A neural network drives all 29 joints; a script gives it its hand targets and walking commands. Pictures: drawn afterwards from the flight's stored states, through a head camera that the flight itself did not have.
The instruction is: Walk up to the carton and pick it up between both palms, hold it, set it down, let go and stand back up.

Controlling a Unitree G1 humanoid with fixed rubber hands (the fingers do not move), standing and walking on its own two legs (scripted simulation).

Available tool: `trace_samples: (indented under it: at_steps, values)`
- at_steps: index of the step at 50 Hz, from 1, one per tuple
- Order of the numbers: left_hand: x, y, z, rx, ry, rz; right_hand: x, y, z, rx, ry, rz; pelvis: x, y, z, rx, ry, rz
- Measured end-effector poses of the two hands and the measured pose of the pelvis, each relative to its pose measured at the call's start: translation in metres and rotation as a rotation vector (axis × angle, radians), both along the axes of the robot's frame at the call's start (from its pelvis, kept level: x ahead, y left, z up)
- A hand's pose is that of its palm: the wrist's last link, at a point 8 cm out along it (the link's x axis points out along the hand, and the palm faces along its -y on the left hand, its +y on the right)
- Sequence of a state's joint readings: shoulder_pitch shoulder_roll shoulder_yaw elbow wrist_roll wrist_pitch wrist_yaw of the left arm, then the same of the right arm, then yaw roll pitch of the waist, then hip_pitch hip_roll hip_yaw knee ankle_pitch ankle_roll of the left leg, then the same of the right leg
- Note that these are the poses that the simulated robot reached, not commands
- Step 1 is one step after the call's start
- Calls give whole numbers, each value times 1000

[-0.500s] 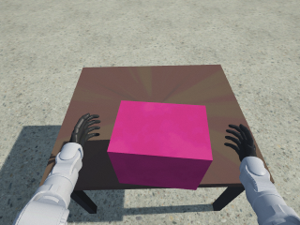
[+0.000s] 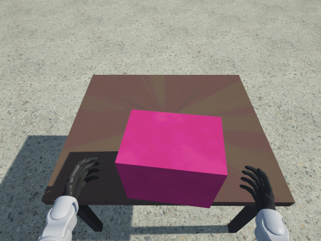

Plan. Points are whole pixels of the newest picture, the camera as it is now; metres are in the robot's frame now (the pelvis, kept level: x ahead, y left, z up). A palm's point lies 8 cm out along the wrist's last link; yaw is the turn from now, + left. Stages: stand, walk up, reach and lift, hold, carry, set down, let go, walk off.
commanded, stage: set down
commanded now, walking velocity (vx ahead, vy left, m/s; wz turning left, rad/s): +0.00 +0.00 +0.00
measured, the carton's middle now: (171, 159) +0.39 -0.02 -0.08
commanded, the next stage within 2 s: let go in 1.70 s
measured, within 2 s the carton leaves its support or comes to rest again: neither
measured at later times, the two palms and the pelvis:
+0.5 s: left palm (71, 215) +0.22 +0.25 -0.04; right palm (264, 225) +0.19 -0.24 -0.06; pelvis +0.00 +0.00 +0.00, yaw +0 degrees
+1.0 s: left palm (72, 227) +0.19 +0.24 -0.05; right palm (262, 230) +0.18 -0.23 -0.05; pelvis +0.01 +0.00 +0.01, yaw -1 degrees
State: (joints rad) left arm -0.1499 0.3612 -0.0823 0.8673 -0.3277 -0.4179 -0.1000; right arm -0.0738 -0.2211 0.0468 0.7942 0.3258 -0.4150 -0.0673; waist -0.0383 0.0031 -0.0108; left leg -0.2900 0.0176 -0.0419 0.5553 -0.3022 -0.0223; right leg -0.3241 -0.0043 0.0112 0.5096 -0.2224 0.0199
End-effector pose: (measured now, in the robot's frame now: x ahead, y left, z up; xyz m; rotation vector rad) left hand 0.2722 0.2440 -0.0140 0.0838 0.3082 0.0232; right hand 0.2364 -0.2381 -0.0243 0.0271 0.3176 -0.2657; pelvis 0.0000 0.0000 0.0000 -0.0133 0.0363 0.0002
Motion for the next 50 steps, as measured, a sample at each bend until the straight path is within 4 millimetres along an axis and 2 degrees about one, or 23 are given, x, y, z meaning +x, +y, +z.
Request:
trace_samples:
  at_steps: [6,13,23,35,45,50]
  values:
    - [-23,3,-15,6,47,21,-20,4,-17,11,53,-2,-4,3,-1,2,-9,-2]
    - [-40,-1,-18,5,27,19,-34,3,-22,6,44,4,-5,5,-3,2,-10,-6]
    - [-53,1,-27,18,59,30,-43,1,-29,-4,69,20,-3,2,-5,5,-30,-8]
    - [-74,2,-32,22,131,45,-57,8,-35,-12,118,43,4,0,0,4,-65,-9]
    - [-82,-5,-37,34,219,43,-60,12,-39,-27,190,78,9,2,6,3,-92,-16]
    - [-80,-6,-35,0,187,67,-57,12,-30,-36,156,73,11,1,6,4,-100,-25]
